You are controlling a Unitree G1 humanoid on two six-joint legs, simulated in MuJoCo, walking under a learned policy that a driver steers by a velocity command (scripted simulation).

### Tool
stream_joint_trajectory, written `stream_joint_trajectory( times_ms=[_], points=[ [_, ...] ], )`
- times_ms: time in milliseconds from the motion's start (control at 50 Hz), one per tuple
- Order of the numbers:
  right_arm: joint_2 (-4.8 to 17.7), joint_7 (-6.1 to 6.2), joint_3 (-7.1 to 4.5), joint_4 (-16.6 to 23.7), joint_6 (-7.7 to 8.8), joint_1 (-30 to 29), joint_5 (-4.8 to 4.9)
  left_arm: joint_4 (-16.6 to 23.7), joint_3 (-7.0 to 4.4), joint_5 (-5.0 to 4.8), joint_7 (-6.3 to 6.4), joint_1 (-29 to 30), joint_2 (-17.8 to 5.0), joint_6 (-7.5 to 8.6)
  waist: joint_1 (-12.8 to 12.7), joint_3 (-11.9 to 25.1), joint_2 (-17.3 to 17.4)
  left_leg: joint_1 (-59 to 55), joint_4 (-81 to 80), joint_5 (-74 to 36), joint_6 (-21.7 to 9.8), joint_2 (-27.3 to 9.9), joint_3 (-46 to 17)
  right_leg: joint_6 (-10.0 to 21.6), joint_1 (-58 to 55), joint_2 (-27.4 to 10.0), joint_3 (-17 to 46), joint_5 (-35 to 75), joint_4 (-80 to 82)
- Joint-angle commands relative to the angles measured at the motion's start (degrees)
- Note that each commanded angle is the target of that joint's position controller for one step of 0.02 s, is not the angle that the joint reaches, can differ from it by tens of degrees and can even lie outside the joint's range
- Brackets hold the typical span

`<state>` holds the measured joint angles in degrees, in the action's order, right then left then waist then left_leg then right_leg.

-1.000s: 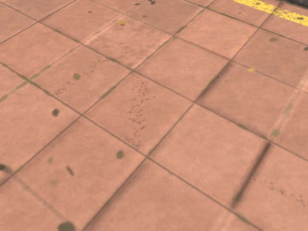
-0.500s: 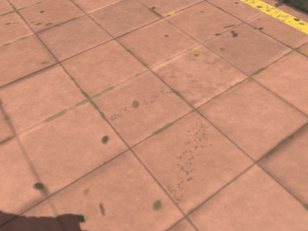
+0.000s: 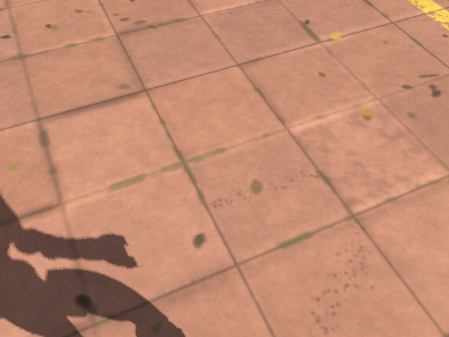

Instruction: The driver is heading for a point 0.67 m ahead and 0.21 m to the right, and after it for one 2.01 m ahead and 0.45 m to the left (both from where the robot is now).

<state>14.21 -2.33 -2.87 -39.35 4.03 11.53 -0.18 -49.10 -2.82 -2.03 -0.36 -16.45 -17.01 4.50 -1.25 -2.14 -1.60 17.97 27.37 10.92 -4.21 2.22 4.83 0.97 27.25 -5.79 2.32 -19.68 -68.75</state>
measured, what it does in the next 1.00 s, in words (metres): walks ahead, turning right: right foot, then left foot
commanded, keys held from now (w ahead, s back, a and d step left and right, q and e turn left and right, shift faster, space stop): w+e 0.82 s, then w+q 0.18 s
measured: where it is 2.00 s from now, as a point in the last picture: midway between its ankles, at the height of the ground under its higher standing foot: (311, 227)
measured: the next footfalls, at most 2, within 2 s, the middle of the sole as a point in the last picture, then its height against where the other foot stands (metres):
right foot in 0.42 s outside the picture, level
left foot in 0.90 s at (263, 264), level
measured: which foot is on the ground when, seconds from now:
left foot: down 0.00-0.40, up 0.42-0.88, down 0.90-1.00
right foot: up 0.00-0.40, down 0.42-0.92, up 0.94-1.00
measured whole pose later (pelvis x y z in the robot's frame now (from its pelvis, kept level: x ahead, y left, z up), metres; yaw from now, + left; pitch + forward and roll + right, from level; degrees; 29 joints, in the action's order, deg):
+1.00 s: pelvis +0.56 -0.13 -0.01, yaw -29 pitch +2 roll +1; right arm 15.6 -1.9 -3.3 -41.6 6.6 9.7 0.2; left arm -41.9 -3.0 -1.0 0.4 -18.5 -16.3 2.9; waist -0.5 -0.1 -1.6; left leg 22.2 29.5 9.3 -2.8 3.7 -1.1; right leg 2.2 19.4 3.7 6.4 -25.2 -64.9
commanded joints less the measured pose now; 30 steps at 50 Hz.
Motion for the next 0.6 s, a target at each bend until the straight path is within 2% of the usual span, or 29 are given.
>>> stream_joint_trajectory(
  times_ms=[20,60,100,180,240,300,320,360,380,400,420,440,460,480,500,520,540,600],
  points=[
    [5.7,0.11,-2.10,1.3,2.58,0.8,-0.40,2.0,-1.46,0.16,0.41,-4.1,-3.7,-1.25,-0.5,4.6,5.7,-7.6,-17.1,-15.3,-8.9,-15.8,-11.7,-0.7,6.3,-3.0,3.5,6.7,0.4],
    [6.1,0.66,-2.43,-0.3,3.08,1.5,-0.98,2.8,-1.59,0.17,0.71,-1.8,-3.1,-1.74,-0.3,2.3,4.8,-7.6,-18.6,-17.7,-8.3,-15.4,-7.5,-1.3,9.9,-2.5,4.9,11.0,3.3],
    [6.1,1.38,-2.51,-1.7,3.05,2.8,-1.04,3.7,-1.65,0.40,0.70,0.8,-2.7,-1.60,0.5,1.0,4.8,-9.8,-19.2,-18.8,-7.4,-15.0,-4.4,-1.7,13.5,-1.7,6.0,16.5,8.5],
    [7.5,2.30,-2.72,-3.2,2.70,3.7,-0.65,5.6,-1.08,0.85,-0.56,6.7,-1.2,-1.05,2.6,-1.1,4.3,-12.9,-20.4,-17.7,-5.5,-14.7,0.8,-1.0,13.7,-0.6,2.8,26.0,21.5],
    [8.7,2.80,-3.14,-5.2,1.89,6.7,-0.13,8.3,-0.39,1.00,-1.68,12.2,-0.2,-0.96,5.1,-3.4,3.4,-18.5,-19.6,-19.4,-5.3,-16.9,2.6,0.2,16.4,-0.4,0.1,25.3,27.4],
    [9.7,3.16,-3.50,-6.4,0.45,8.1,0.56,11.4,-0.24,0.90,-2.97,15.7,-0.2,-0.90,5.8,-4.0,3.6,-24.5,-16.0,-25.1,-4.7,-18.8,4.1,1.9,18.3,0.4,-3.0,19.2,30.5],
    [10.2,3.32,-3.61,-6.4,-0.02,7.5,0.69,12.2,-0.38,0.79,-3.36,15.7,-0.4,-0.93,5.0,-3.4,4.2,-25.2,-13.8,-30.8,-4.1,-19.0,5.1,2.8,16.4,1.4,-4.5,16.5,31.4],
    [12.1,3.86,-4.00,-6.0,-0.78,6.1,0.92,12.8,-1.35,0.69,-3.63,12.5,-2.3,-1.28,2.3,0.6,6.8,-25.8,-6.1,-50.2,-2.7,-18.6,6.7,5.1,8.2,5.4,-8.5,10.8,31.2],
    [12.9,4.12,-4.14,-5.8,-1.21,5.4,1.01,12.1,-2.35,0.56,-3.54,7.4,-4.1,-1.47,-0.8,3.8,7.7,-24.8,1.6,-57.4,-1.9,-18.0,7.3,6.6,1.1,7.8,-9.7,8.5,31.3],
    [13.2,4.31,-4.01,-5.5,-1.40,4.1,1.39,10.3,-4.04,0.54,-2.97,-1.2,-7.1,-1.52,-5.8,8.3,6.7,-20.1,13.3,-55.7,-0.3,-16.0,8.4,8.8,-12.0,10.0,-9.4,11.8,35.6],
    [11.3,4.40,-3.17,-4.5,-0.77,4.8,0.68,8.7,-5.97,0.73,-1.65,-9.5,-12.2,-2.12,-9.1,13.4,0.5,-6.4,30.9,-36.7,2.3,-13.0,8.4,12.2,-29.2,3.8,2.2,13.1,38.3],
    [2.1,3.05,-0.34,-1.8,1.04,11.3,-0.96,9.3,-6.48,0.59,-1.38,-7.6,-17.3,-1.59,-1.1,18.4,-13.7,19.9,51.0,21.1,5.7,-0.3,1.3,23.3,-48.2,-10.8,35.3,5.9,42.9],
    [6.8,2.07,-0.89,-1.1,3.50,4.7,1.01,10.3,-5.13,1.01,-1.52,-9.9,-12.4,-0.96,-6.0,24.1,-6.5,25.9,55.6,22.5,4.3,-0.4,-11.0,23.8,-51.0,-13.1,44.7,2.3,50.3],
    [9.0,1.68,-1.51,0.7,4.53,-0.6,2.88,10.1,-4.33,1.34,-1.59,-7.7,-9.5,-0.47,-6.1,15.8,-3.8,29.6,53.4,16.9,2.8,-3.1,-11.2,20.6,-45.4,-11.5,35.8,6.5,51.4],
    [8.4,1.99,-1.23,0.9,4.96,-1.4,2.14,10.8,-3.81,0.90,-1.59,-3.6,-7.9,-0.30,-3.1,10.5,1.3,27.6,47.9,11.9,2.3,-5.7,-10.6,18.5,-36.3,-8.9,28.6,12.1,51.3],
    [8.8,2.40,-1.65,0.2,4.76,-1.4,0.61,11.8,-3.23,0.93,-1.50,0.3,-6.0,-0.39,-0.8,7.2,2.6,24.1,43.2,9.7,2.8,-7.4,-10.0,17.1,-28.6,-6.6,23.3,17.9,52.1],
    [9.1,2.40,-2.05,0.2,4.03,0.0,0.08,12.9,-2.77,1.67,-1.24,2.2,-5.0,-0.36,1.2,6.5,1.2,20.1,41.1,8.0,3.4,-8.5,-10.4,16.9,-23.6,-5.3,20.7,21.7,53.4],
    [7.4,2.59,-1.86,0.4,2.06,0.8,-0.71,13.2,-3.08,1.46,-0.50,2.5,-6.4,-0.06,2.8,4.8,0.6,17.3,34.2,4.8,6.2,-8.4,-8.6,17.0,-16.0,-3.0,15.9,28.3,55.6]
  ],
)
